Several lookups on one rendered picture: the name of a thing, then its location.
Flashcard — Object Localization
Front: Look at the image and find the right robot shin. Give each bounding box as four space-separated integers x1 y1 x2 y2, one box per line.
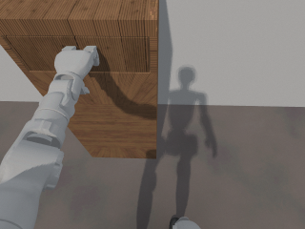
176 217 189 223

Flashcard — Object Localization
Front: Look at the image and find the left robot upper arm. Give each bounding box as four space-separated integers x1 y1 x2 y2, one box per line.
0 139 64 229

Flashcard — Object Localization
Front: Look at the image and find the robot right foot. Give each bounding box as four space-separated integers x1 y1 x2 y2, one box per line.
169 217 179 229

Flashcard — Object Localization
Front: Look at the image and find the robot left forearm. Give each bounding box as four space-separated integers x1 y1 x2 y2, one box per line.
0 71 83 183

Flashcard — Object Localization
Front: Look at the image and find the robot left hand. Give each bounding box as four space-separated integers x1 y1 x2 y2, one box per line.
54 46 100 94

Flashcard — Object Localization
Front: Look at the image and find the drawer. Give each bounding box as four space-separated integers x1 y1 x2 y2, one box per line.
3 35 151 73

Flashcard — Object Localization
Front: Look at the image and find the cabinet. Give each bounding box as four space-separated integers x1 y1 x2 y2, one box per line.
0 0 159 159

